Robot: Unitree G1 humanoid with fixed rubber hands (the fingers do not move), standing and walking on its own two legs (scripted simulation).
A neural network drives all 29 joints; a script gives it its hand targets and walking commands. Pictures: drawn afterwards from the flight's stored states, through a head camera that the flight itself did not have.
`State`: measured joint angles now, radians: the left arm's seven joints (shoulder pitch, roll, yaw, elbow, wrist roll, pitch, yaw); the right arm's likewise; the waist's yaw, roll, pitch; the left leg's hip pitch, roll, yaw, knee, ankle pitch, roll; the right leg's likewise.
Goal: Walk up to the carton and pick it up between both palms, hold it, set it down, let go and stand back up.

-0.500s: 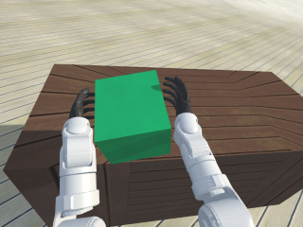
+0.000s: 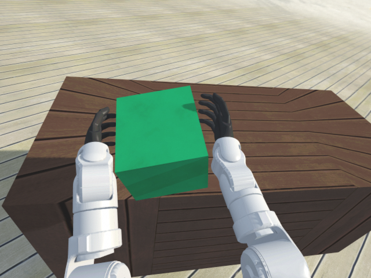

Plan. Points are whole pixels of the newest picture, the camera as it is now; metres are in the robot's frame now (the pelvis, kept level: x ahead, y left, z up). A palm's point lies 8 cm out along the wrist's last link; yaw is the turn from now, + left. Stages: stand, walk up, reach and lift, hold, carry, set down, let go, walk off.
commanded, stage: hold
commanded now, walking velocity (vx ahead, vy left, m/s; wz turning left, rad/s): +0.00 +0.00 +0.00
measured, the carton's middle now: (162, 143) +0.39 +0.01 +0.12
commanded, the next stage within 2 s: none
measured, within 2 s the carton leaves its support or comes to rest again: neither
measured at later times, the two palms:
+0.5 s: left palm (96, 145) +0.35 +0.15 +0.15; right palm (222, 132) +0.36 -0.11 +0.18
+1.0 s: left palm (96, 144) +0.35 +0.15 +0.15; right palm (222, 131) +0.36 -0.11 +0.18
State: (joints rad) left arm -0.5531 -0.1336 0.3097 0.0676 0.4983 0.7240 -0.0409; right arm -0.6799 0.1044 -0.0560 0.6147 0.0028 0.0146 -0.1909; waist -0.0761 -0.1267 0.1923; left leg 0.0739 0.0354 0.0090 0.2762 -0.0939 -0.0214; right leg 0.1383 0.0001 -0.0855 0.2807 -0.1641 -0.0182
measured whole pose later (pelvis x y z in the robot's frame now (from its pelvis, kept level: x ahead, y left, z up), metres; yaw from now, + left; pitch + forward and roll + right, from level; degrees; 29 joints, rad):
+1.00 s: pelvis +0.00 +0.00 +0.00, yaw +0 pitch -15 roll +0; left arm -0.53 -0.14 0.30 0.05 0.50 0.72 -0.04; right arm -0.67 0.10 -0.03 0.59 0.02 0.02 -0.20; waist -0.08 -0.11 0.20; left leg 0.09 0.04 0.01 0.28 -0.10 -0.02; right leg 0.16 0.00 -0.09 0.28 -0.17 -0.02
